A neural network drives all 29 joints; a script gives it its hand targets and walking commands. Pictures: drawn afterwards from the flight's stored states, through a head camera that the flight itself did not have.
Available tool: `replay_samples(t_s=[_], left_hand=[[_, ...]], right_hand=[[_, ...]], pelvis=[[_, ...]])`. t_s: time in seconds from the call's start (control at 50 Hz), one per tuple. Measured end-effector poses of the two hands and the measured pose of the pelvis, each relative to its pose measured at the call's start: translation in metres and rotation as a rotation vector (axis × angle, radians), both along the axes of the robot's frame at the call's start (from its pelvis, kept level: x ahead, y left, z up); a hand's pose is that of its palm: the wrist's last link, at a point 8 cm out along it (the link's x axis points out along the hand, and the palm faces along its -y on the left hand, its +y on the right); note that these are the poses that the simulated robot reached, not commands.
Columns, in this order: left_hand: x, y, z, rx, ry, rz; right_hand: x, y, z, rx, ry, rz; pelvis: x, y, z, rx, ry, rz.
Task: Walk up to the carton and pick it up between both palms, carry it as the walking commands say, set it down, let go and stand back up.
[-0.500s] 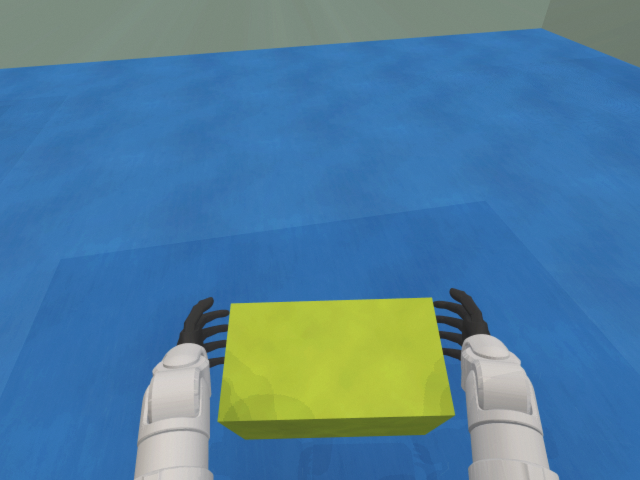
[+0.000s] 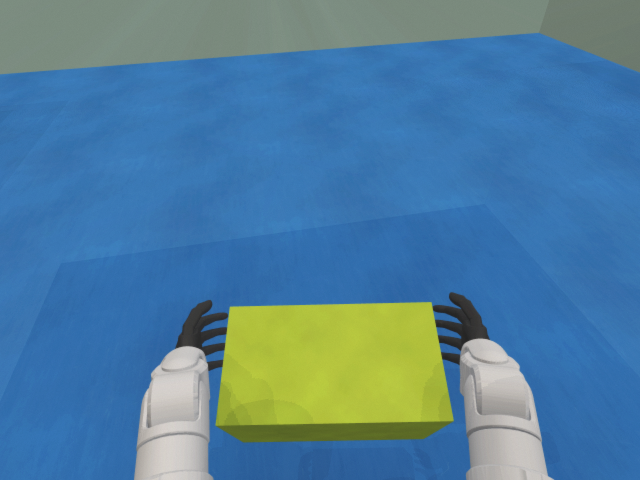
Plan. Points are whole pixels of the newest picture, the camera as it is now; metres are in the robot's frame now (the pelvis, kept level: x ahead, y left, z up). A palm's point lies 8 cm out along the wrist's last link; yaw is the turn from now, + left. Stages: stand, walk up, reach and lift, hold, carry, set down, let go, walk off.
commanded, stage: hold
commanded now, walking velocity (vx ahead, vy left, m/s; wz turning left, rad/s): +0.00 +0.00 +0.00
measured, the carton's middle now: (331, 376) +0.30 +0.00 -0.05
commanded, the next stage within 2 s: carry in 0.48 s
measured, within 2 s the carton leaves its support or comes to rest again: neither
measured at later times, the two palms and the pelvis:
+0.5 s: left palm (191, 360) +0.27 +0.18 +0.04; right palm (472, 350) +0.28 -0.18 +0.04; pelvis +0.00 +0.00 +0.00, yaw +1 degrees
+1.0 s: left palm (221, 258) +0.44 +0.17 +0.06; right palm (447, 260) +0.43 -0.18 +0.06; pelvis +0.16 +0.01 -0.02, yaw -1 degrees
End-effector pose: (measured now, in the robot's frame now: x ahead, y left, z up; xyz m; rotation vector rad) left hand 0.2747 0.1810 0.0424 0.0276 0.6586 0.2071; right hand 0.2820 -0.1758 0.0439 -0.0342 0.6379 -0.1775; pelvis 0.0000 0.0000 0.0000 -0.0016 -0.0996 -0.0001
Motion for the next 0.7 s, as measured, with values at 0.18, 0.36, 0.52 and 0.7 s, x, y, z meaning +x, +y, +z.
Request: replay_samples(t_s=[0.18, 0.36, 0.52, 0.7], left_hand=[[-0.002, 0.0, 0.001, -0.001, -0.002, -0.002], [-0.002, 0.001, 0.001, -0.003, -0.003, 0.0], [0.0, 0.0, -0.004, 0.011, -0.002, 0.003], [0.037, -0.008, -0.007, 0.003, -0.002, 0.026]], right_hand=[[-0.001, 0.0, 0.0, 0.002, 0.0, 0.006], [0.0, 0.0, 0.0, 0.002, 0.0, 0.01], [0.002, 0.001, -0.004, -0.008, 0.002, 0.008], [0.029, -0.002, -0.007, -0.005, 0.002, -0.08]], pelvis=[[-0.003, -0.001, 0.0, 0.001, -0.006, 0.002], [-0.002, -0.001, 0.0, 0.0, -0.006, 0.004], [0.001, -0.001, -0.004, -0.003, 0.048, 0.013], [0.032, -0.003, -0.02, -0.002, 0.142, -0.002]])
